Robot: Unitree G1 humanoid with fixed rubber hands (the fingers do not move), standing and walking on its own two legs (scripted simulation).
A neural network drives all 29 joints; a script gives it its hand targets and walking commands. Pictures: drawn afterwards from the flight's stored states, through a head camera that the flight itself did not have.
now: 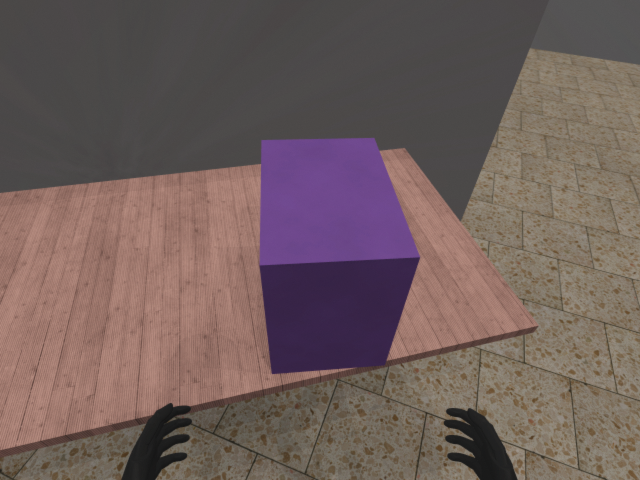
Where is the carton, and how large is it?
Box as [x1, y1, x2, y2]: [260, 138, 419, 373]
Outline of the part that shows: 374,138 261,140 260,273 272,373 382,365 385,362 419,259 419,255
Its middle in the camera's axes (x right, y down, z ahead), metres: +0.01 +0.03 +0.63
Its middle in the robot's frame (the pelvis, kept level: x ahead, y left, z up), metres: +0.45 +0.00 +0.01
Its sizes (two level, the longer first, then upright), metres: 0.270 0.187 0.267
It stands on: a table, 0.66 m high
